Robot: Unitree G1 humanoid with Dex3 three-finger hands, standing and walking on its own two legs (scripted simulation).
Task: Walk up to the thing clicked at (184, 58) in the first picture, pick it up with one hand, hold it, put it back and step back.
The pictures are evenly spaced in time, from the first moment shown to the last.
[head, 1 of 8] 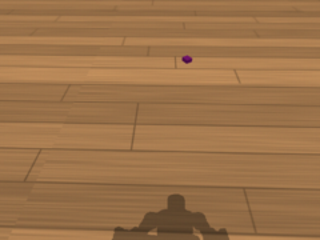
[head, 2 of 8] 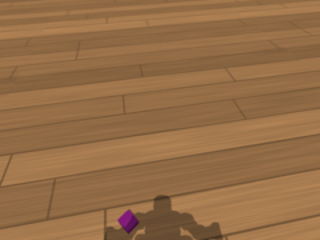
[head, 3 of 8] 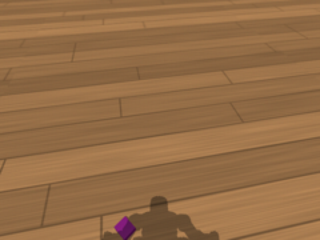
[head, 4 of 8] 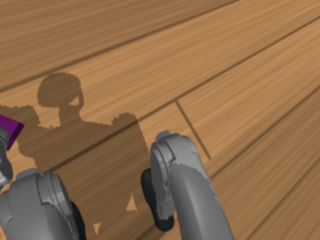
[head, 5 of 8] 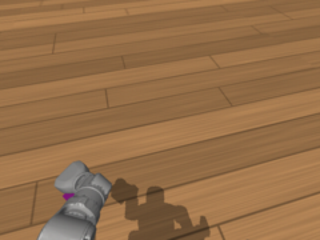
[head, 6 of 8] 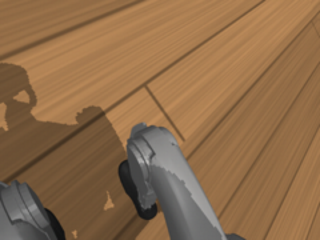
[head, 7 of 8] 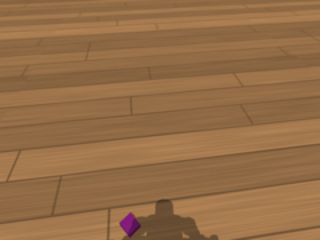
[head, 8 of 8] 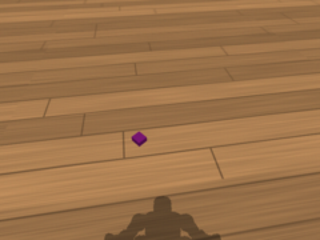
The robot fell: no
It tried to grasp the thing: yes
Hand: left
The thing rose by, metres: 0.65
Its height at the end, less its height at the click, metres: +0.00
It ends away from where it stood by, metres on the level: 0.02
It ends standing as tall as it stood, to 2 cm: yes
